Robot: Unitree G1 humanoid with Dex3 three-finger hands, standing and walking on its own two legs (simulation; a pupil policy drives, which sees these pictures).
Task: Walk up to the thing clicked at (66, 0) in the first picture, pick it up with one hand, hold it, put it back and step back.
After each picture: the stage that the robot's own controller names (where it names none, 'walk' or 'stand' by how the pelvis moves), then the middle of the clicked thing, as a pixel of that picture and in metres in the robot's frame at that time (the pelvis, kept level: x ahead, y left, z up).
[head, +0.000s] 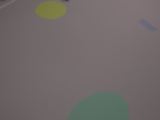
stand; out of the picture +2.34 +0.25 -0.72
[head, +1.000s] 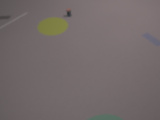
walk; (68, 12) +2.20 +0.38 -0.72
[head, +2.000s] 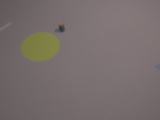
walk; (61, 27) +1.55 +0.36 -0.72
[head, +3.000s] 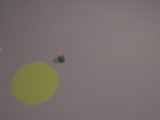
walk; (61, 57) +1.08 +0.29 -0.72
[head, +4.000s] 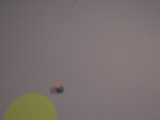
walk; (59, 87) +0.73 +0.30 -0.72
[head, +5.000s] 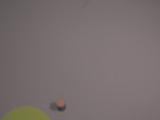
walk; (61, 104) +0.50 +0.18 -0.70
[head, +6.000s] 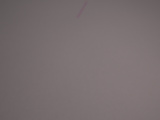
stand; out of the picture +0.36 +0.17 -0.71
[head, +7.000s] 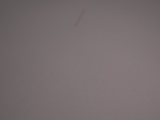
stand; out of the picture +0.33 +0.20 -0.72
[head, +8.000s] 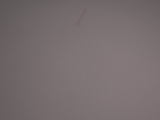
stand; out of the picture +0.35 +0.20 -0.73
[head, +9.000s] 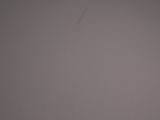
stand; out of the picture +0.34 +0.19 -0.73
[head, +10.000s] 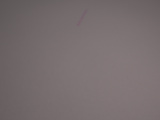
stand; out of the picture +0.33 +0.19 -0.73
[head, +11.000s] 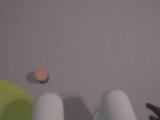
go down; (42, 76) +0.41 +0.18 -0.44
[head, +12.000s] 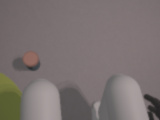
go down; (32, 61) +0.44 +0.20 -0.32
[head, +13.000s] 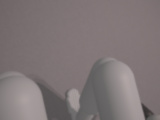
close in; out of the picture +0.42 +0.24 -0.23
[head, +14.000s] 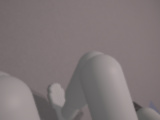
close; out of the picture +0.42 +0.25 -0.23
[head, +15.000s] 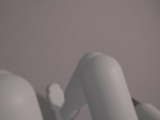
lift; out of the picture +0.40 +0.24 -0.23
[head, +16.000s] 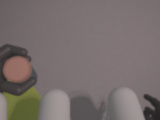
lift; (22, 73) +0.33 +0.20 -0.02
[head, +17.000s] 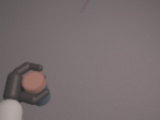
hold; (37, 89) +0.31 +0.17 +0.01
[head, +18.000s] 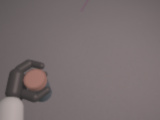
hold; (39, 86) +0.32 +0.17 +0.01
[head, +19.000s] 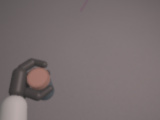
crouch; (42, 85) +0.32 +0.16 +0.01
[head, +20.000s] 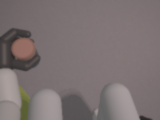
crouch; (27, 54) +0.42 +0.18 -0.08
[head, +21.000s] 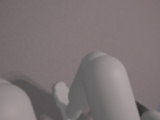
lower; out of the picture +0.43 +0.26 -0.23
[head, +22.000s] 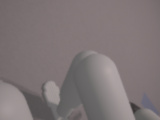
lower; out of the picture +0.44 +0.27 -0.23
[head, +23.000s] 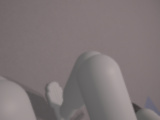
lower; out of the picture +0.43 +0.27 -0.23
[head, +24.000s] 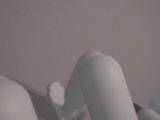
lower; out of the picture +0.43 +0.27 -0.23
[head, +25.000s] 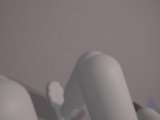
loosen; out of the picture +0.42 +0.26 -0.23
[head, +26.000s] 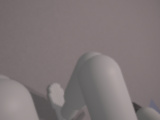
withdraw; out of the picture +0.42 +0.24 -0.23
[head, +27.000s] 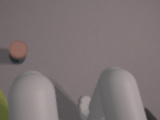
stand; (18, 53) +0.43 +0.20 -0.27
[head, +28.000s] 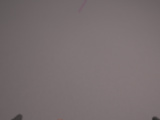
stand; out of the picture +0.37 +0.14 -0.64
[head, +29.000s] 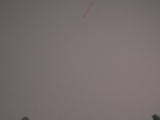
stand; out of the picture +0.37 +0.16 -0.66
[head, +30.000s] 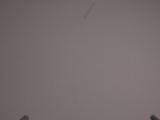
stand; out of the picture +0.37 +0.15 -0.67
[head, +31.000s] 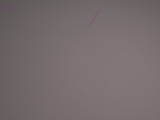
stand; out of the picture +0.38 +0.15 -0.72
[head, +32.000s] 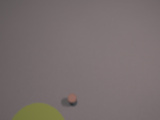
walk; (72, 100) +0.48 +0.11 -0.70
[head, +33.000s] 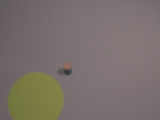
walk; (67, 69) +0.75 +0.15 -0.70
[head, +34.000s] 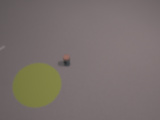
stand; (66, 60) +1.03 +0.18 -0.70
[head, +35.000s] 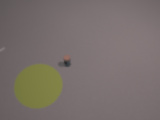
stand; (67, 61) +1.03 +0.17 -0.72
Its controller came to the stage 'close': yes
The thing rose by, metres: 0.71
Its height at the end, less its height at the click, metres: +0.00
